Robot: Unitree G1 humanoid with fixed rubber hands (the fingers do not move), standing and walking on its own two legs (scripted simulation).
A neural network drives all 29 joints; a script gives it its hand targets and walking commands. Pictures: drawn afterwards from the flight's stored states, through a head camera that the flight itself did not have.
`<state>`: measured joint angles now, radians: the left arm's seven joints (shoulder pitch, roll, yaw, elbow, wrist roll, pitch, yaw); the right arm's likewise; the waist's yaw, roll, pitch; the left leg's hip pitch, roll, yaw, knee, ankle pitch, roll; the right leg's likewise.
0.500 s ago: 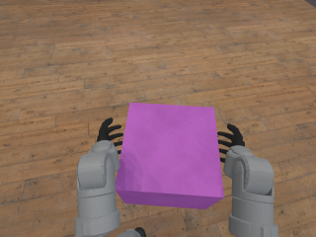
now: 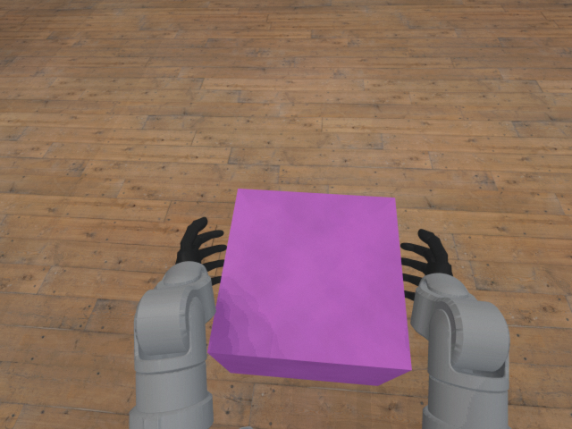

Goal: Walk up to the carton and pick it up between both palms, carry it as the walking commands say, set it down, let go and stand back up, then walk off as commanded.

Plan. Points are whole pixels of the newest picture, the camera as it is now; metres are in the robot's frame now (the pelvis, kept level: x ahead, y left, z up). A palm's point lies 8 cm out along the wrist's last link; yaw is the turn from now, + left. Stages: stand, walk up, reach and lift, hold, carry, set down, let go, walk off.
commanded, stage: carry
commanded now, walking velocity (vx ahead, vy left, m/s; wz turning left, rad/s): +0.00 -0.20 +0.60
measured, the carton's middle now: (309, 289) +0.32 -0.02 -0.01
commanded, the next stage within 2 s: none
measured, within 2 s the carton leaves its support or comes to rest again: neither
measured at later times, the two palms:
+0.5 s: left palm (243, 297) +0.28 +0.07 +0.07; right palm (458, 249) +0.35 -0.22 +0.04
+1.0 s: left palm (297, 351) +0.21 +0.00 +0.07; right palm (471, 234) +0.37 -0.25 +0.04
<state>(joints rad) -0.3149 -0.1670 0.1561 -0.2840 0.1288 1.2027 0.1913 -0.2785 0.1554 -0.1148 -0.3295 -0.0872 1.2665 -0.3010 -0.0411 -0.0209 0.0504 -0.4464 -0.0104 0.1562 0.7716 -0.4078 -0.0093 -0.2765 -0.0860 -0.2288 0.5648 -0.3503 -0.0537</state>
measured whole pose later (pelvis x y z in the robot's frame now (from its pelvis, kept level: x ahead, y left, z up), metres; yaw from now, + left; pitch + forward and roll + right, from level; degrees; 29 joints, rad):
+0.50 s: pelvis +0.03 -0.15 -0.01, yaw +17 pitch +3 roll +1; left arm -0.30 -0.16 0.13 -0.23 0.12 1.20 0.23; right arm -0.26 0.15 -0.14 -0.27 -0.12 1.25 -0.25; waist -0.02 0.03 0.05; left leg -0.52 0.04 0.06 0.95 -0.59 -0.02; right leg -0.38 -0.12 -0.17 0.65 -0.30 0.00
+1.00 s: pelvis +0.05 -0.28 -0.01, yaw +33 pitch +2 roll +0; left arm -0.32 -0.17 0.16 -0.23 0.10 1.18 0.24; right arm -0.31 0.16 -0.15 -0.24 -0.14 1.23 -0.24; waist 0.02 0.07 0.06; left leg -0.53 0.06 -0.02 0.87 -0.50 -0.03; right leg -0.40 -0.05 -0.12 0.66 -0.29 -0.01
